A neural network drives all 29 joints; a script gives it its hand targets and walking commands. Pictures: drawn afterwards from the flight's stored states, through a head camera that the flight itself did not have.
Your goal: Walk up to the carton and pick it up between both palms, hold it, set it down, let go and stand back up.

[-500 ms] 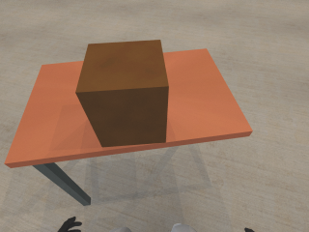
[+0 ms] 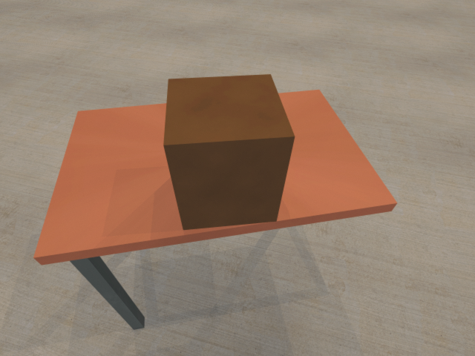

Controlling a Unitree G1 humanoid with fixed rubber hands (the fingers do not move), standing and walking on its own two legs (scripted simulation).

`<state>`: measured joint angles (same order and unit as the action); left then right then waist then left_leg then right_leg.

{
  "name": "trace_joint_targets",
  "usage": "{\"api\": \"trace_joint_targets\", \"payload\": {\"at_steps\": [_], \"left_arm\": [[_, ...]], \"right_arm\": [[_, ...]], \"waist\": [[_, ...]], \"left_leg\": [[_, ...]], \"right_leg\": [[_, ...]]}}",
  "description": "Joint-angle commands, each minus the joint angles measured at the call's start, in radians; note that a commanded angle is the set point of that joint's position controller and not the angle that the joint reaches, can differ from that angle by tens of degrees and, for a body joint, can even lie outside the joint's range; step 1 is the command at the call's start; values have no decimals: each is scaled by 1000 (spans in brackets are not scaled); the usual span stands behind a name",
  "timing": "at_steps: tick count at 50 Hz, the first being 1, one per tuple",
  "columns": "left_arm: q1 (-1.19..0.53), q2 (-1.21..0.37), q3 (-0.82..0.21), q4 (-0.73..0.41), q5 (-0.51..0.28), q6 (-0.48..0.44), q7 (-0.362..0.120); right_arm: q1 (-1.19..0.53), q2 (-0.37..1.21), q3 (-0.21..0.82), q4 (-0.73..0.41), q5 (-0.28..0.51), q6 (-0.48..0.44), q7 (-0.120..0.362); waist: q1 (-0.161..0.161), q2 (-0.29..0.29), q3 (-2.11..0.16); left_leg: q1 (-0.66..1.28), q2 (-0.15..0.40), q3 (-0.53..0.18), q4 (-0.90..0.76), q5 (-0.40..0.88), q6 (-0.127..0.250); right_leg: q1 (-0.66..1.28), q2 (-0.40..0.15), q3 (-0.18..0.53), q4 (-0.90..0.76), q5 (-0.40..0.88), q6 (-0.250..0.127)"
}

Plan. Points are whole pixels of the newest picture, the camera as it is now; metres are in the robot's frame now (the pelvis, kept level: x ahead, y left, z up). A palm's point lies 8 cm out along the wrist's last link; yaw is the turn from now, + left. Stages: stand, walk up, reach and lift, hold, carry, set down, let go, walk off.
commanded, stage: walk up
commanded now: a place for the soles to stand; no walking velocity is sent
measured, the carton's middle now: (225, 154) +0.49 +0.04 +0.05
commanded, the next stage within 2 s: none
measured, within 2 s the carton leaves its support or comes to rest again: neither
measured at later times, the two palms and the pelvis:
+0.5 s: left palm out of the picture +0.08 +0.25 -0.12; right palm out of the picture +0.06 -0.25 -0.13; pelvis +0.02 +0.00 +0.01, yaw +3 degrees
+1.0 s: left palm out of the picture +0.07 +0.22 -0.13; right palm out of the picture +0.09 -0.30 -0.13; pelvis +0.06 -0.04 +0.00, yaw +7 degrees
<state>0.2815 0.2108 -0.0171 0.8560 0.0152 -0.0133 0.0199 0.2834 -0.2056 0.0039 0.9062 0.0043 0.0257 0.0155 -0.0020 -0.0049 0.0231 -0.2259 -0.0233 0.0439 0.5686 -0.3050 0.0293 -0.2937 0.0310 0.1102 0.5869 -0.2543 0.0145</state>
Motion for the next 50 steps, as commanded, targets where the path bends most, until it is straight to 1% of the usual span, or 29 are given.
{"api": "trace_joint_targets", "payload": {"at_steps": [1, 3, 6, 7, 8, 9, 10, 11, 13, 14, 15, 20, 34, 35, 36, 37, 38, 39, 40, 41, 42, 43, 44, 45, 46, 47, 48, 49, 50], "left_arm": [[-19, 128, 23, -45, 0, -23, 5], [-21, 120, 19, -28, 2, -28, 5], [-28, 113, 12, -10, 1, -29, 10], [-35, 113, 9, -1, 2, -29, 12], [-36, 122, 11, 2, 3, -28, 13], [-38, 122, 10, 9, 1, -27, 13], [-44, 123, 7, 17, 1, -25, 14], [-48, 123, 8, 20, -1, -23, 15], [-56, 126, 4, 31, 1, -21, 16], [-61, 127, 5, 38, 1, -19, 16], [-79, 119, -3, 50, -3, -16, 17], [-94, 135, -6, 84, -2, -15, 17], [-129, 150, -9, 141, -5, -9, 15], [-72, 181, 14, 161, 13, 5, 5], [-116, 149, 11, 141, 23, 14, 1], [-133, 134, 8, 118, 34, 18, -4], [-146, 125, 6, 102, 37, 17, -7], [-146, 131, 9, 91, 38, 12, -10], [-123, 137, 14, 87, 41, 6, -13], [-90, 141, 19, 85, 42, -4, -14], [-56, 149, 23, 85, 38, -15, -14], [-10, 164, 29, 90, 32, -22, -12], [26, 203, 41, 103, 17, -25, -9], [65, 223, 49, 118, -4, -20, -5], [71, 214, 52, 115, -3, -13, -1], [93, 193, 50, 111, 9, -6, 4], [101, 183, 48, 110, 19, 0, 8], [86, 178, 44, 101, 25, 4, 10], [63, 179, 43, 94, 28, 7, 8]], "right_arm": [[27, -157, -38, -31, -1, -28, -10], [22, -149, -37, -22, -2, -34, -15], [17, -144, -39, -12, -2, -35, -18], [23, -140, -35, -3, -3, -35, -19], [35, -137, -35, 1, -3, -35, -19], [27, -139, -35, -1, -4, -35, -19], [27, -138, -35, 4, -3, -34, -21], [31, -138, -34, 10, -2, -34, -22], [31, -143, -32, 18, -3, -32, -24], [32, -136, -32, 19, -3, -31, -24], [24, -136, -28, 28, 2, -31, -24], [25, -147, -25, 46, -1, -35, -26], [26, -150, -13, 92, -2, -41, -35], [117, -149, -27, 66, -40, -53, -34], [124, -209, -50, 67, -41, -52, -40], [129, -238, -63, 64, -39, -49, -48], [124, -233, -65, 63, -38, -48, -53], [127, -223, -64, 58, -42, -50, -54], [120, -217, -60, 52, -45, -54, -51], [98, -208, -54, 40, -44, -57, -45], [77, -195, -46, 28, -43, -59, -37], [56, -175, -35, 11, -41, -60, -30], [23, -133, -20, -11, -34, -61, -27], [45, -89, -1, -16, -33, -62, -31], [55, -86, 1, -21, -37, -60, -42], [47, -95, -3, -27, -42, -59, -50], [45, -98, -7, -36, -42, -59, -54], [47, -99, -11, -46, -38, -62, -56], [51, -92, -12, -55, -36, -66, -56]], "waist": [[-8, -14, 39], [-3, -14, 21], [0, -2, 15], [-5, -6, 8], [-5, -11, -12], [-2, 4, -12], [-6, 10, -2], [-2, 4, -1], [-6, 10, 5], [-6, -5, 9], [-7, 30, 27], [-5, 2, 1], [-7, 0, 6], [-33, -23, -37], [-46, 60, 51], [-51, 96, 118], [-52, 110, 160], [-52, 114, 166], [-41, 117, 144], [-17, 109, 110], [9, 90, 81], [35, 55, 56], [46, -49, 61], [49, -113, 29], [54, -121, 47], [66, -98, 71], [66, -91, 83], [55, -97, 83], [40, -102, 70]], "left_leg": [[-30, 127, -196, -216, -57, 40], [-9, 127, -187, -214, 7, 39], [11, 120, -175, -201, 88, 37], [13, 118, -167, -188, 127, 35], [25, 113, -165, -185, 144, 34], [30, 112, -163, -180, 150, 35], [30, 112, -160, -183, 158, 34], [31, 112, -162, -179, 178, 35], [24, 114, -164, -175, 196, 36], [28, 112, -163, -177, 195, 35], [5, 110, -167, -197, 186, 32], [32, 104, -170, -197, 216, 31], [22, 93, -190, -194, 214, 24], [113, 131, -259, -242, -85, 65], [105, 202, -381, -305, -250, 114], [86, 280, -463, -352, -345, 157], [60, 324, -503, -371, -355, 183], [44, 334, -510, -370, -316, 191], [27, 325, -487, -348, -257, 181], [-9, 290, -437, -307, -190, 153], [-58, 238, -374, -255, -119, 117], [-141, 172, -292, -178, -44, 75], [-227, 51, -150, -26, 21, 21], [-264, 6, -70, 106, -69, -8], [-281, 13, -53, 183, -210, -12], [-317, 23, -68, 248, -292, -13], [-340, 41, -80, 279, -301, -13], [-328, 61, -83, 248, -267, -14], [-282, 69, -69, 170, -209, -15]], "right_leg": [[-31, -55, 92, -136, -26, -53], [-5, -59, 81, -125, 33, -56], [1, -73, 72, -129, 83, -54], [17, -78, 74, -129, 106, -55], [27, -80, 70, -126, 113, -55], [24, -82, 67, -127, 126, -55], [17, -83, 67, -125, 128, -57], [21, -83, 58, -123, 134, -58], [29, -88, 59, -130, 141, -55], [27, -89, 57, -134, 139, -57], [40, -91, 50, -136, 153, -59], [72, -97, 35, -148, 170, -56], [105, -109, 5, -191, 132, -61], [36, -37, -39, -103, -140, -46], [-95, -9, -68, -25, -216, -28], [-180, -26, -97, 5, -223, -15], [-215, -56, -94, 20, -196, -9], [-208, -74, -86, 19, -171, -6], [-159, -84, -82, -14, -128, -10], [-69, -79, -87, -72, -82, -20], [30, -71, -72, -134, -53, -35], [155, -88, -15, -178, -48, -60], [242, -162, 105, -263, -24, -91], [294, -258, 206, -319, 20, -140], [287, -316, 229, -325, 68, -195], [294, -342, 233, -322, 163, -236], [304, -354, 214, -310, 269, -261], [302, -343, 173, -296, 360, -262], [294, -316, 123, -279, 427, -244]]}}
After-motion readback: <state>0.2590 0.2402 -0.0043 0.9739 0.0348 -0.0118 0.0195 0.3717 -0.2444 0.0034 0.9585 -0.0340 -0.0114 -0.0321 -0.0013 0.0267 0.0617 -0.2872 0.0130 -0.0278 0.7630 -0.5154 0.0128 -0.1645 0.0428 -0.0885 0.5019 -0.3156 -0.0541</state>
